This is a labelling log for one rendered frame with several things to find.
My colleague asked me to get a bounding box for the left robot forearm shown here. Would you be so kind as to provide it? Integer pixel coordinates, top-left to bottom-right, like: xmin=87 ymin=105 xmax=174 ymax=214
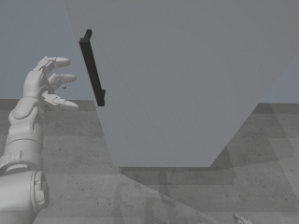
xmin=0 ymin=97 xmax=47 ymax=176

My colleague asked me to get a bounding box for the left robot hand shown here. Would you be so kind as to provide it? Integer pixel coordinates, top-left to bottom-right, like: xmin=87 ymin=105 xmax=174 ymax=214
xmin=22 ymin=56 xmax=79 ymax=112

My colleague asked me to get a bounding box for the fridge door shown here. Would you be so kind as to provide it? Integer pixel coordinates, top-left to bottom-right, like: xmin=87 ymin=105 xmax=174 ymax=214
xmin=63 ymin=0 xmax=299 ymax=167

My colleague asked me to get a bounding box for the handle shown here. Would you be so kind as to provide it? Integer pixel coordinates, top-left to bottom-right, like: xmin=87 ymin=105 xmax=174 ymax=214
xmin=79 ymin=29 xmax=106 ymax=106

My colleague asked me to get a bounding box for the right robot hand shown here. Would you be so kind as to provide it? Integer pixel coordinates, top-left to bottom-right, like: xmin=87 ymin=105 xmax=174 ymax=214
xmin=233 ymin=214 xmax=252 ymax=224

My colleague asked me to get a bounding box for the robot left upper arm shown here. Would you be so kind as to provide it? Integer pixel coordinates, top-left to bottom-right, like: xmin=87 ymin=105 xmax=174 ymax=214
xmin=0 ymin=170 xmax=50 ymax=224

